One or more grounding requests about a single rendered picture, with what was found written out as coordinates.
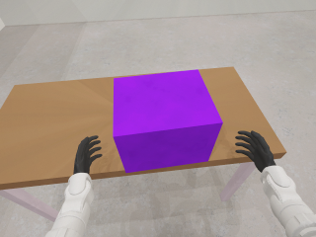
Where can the left robot forearm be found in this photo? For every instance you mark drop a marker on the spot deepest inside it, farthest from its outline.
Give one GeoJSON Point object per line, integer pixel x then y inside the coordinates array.
{"type": "Point", "coordinates": [73, 217]}

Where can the right robot hand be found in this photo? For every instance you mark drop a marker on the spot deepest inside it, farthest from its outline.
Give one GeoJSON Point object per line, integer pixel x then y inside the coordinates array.
{"type": "Point", "coordinates": [259, 151]}

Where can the table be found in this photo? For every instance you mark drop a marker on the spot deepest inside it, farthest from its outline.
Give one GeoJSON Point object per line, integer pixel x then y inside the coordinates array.
{"type": "Point", "coordinates": [42, 125]}

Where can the left robot hand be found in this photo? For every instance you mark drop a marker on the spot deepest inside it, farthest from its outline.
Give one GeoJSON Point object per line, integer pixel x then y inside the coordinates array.
{"type": "Point", "coordinates": [83, 159]}

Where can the right robot forearm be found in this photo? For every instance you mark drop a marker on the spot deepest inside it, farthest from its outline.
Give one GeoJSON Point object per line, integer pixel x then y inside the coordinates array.
{"type": "Point", "coordinates": [294, 215]}

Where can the carton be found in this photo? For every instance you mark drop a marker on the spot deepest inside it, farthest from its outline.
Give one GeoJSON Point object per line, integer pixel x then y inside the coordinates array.
{"type": "Point", "coordinates": [163, 120]}

